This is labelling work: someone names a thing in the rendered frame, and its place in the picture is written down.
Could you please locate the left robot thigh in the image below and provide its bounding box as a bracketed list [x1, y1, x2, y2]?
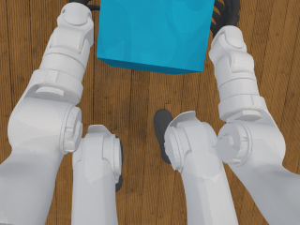
[71, 132, 122, 225]

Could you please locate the robot right forearm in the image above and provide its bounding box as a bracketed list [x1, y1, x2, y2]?
[208, 25, 278, 128]

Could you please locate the robot left forearm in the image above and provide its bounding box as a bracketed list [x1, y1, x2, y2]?
[7, 2, 94, 145]

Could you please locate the right robot upper arm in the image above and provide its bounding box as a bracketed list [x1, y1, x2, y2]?
[215, 120, 300, 225]

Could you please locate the left robot upper arm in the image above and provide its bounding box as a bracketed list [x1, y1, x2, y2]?
[0, 97, 83, 225]

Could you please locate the robot right shin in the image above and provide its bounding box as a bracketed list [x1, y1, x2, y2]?
[164, 111, 218, 159]

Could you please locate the robot left hand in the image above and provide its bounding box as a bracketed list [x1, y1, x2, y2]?
[68, 0, 100, 11]

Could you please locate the carton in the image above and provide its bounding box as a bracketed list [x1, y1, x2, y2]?
[97, 0, 215, 75]

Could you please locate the robot right hand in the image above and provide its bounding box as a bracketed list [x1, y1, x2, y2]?
[210, 0, 240, 38]

